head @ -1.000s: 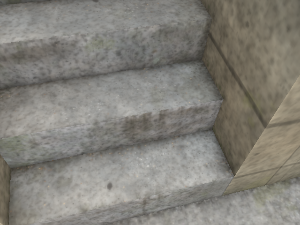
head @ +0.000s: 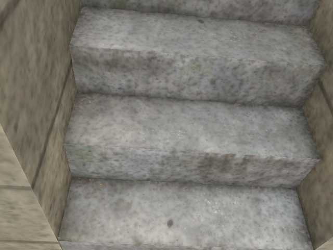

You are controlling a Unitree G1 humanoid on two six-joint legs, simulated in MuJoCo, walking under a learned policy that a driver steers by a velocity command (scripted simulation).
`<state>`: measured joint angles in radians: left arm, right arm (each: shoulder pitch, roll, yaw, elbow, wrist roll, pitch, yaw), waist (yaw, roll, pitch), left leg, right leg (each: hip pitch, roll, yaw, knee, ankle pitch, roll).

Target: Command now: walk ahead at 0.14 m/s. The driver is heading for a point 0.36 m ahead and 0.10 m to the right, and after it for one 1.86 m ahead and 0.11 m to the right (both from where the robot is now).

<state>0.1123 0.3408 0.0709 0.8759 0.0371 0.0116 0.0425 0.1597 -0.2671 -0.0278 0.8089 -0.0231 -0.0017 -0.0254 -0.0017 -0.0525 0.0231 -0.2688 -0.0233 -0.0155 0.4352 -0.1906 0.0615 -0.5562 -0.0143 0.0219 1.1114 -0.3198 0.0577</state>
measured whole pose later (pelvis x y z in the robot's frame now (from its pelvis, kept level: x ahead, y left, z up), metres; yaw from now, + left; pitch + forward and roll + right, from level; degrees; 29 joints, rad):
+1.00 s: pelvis +0.28 -0.09 -0.02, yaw -11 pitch +5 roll +0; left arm 0.51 0.19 0.02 1.02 0.06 -0.11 0.07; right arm -0.08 -0.18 -0.01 0.64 -0.04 0.01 -0.05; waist 0.06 -0.02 0.02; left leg -1.25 0.00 0.02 1.94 -0.83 0.11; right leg 0.19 0.02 -0.04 0.10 -0.38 -0.03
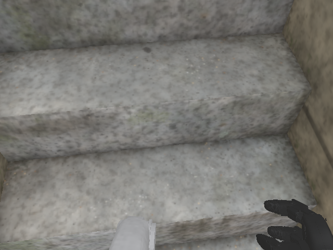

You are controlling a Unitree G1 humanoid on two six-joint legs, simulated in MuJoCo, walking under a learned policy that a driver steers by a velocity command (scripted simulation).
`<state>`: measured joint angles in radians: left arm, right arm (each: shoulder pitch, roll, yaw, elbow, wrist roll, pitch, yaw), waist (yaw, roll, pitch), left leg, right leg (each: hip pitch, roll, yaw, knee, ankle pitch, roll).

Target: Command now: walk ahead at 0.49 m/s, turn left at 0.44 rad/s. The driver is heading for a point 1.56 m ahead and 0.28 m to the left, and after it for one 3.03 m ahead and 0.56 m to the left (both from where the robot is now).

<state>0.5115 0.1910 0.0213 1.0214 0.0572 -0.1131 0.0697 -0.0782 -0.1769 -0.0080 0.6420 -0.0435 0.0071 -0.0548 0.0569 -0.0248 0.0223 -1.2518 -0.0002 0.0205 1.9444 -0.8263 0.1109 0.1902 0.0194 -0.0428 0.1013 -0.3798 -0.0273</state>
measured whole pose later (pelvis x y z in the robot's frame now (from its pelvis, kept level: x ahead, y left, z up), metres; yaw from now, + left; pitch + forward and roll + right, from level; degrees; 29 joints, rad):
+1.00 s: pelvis +0.58 +0.18 +0.50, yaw +20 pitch +11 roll +4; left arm 0.45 0.12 0.04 1.13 0.04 -0.10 -0.15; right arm -0.15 -0.09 0.08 0.73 -0.01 0.02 0.04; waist 0.05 -0.06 -0.17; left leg -1.01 0.00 0.12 1.26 -0.45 0.09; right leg -0.40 -0.07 0.11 0.84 0.06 -0.13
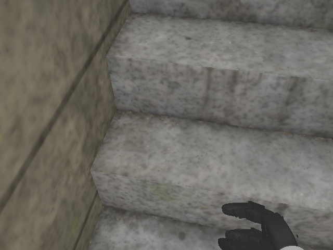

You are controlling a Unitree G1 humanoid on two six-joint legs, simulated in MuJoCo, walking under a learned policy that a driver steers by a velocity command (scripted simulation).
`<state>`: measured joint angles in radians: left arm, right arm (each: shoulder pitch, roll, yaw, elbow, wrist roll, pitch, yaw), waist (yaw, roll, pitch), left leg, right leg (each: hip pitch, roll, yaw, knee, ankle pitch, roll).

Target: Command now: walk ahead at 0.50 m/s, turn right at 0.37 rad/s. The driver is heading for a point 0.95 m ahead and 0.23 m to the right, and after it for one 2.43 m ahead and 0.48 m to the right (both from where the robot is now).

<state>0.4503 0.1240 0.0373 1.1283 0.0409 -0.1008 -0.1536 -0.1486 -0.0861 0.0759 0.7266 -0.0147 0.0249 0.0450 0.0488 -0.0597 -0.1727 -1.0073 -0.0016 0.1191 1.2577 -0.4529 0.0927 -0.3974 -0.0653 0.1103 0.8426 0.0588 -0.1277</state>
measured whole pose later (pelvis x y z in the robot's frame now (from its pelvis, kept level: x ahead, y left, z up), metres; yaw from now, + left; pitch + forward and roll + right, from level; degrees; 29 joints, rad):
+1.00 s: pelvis +0.45 -0.13 +0.47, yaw -21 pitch +8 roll +2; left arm 0.17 0.27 0.08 0.99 0.03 -0.02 -0.12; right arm 0.26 -0.17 0.03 0.87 -0.01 0.01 0.08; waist -0.09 -0.08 -0.13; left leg -0.76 -0.09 0.02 0.96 -0.34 0.06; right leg -0.76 0.08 0.20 1.60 0.11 -0.22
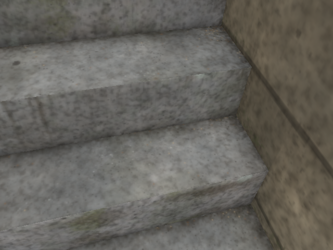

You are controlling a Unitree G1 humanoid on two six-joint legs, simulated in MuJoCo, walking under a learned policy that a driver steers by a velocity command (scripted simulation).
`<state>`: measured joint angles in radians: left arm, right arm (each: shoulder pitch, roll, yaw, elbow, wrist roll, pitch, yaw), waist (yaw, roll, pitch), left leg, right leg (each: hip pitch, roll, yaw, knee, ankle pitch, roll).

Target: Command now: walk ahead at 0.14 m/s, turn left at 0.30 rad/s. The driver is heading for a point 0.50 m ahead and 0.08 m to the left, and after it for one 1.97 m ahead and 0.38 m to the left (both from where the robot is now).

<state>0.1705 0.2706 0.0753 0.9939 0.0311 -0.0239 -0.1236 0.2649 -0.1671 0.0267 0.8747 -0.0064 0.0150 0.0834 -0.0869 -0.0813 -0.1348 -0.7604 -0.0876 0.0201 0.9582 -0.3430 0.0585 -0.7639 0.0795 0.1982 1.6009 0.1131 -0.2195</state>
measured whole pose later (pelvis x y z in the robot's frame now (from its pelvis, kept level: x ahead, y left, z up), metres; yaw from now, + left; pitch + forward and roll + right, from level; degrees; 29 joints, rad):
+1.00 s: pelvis +0.28 +0.04 +0.18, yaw +29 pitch +7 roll +5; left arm 0.39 0.22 0.05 0.98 -0.03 -0.13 -0.03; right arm -0.07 -0.17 0.00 0.79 -0.05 0.03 -0.01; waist -0.03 -0.05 -0.09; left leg -0.79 -0.07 0.21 1.10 -0.43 0.11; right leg -0.52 -0.04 0.09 1.54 0.01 -0.08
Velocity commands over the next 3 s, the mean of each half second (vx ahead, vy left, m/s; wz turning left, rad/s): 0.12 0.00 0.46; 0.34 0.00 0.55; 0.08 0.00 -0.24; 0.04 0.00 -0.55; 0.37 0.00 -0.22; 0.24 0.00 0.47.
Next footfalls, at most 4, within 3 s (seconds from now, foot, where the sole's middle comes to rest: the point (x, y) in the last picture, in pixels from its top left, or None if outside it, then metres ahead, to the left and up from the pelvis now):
0.40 right None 0.14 -0.14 -0.71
0.88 left None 0.35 0.16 -0.50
1.32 right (146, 169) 0.58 0.02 -0.30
1.82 left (22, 182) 0.55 0.36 -0.30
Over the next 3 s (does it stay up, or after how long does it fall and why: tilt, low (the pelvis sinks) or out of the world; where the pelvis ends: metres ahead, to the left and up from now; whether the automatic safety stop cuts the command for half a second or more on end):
stays up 0.78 0.06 0.66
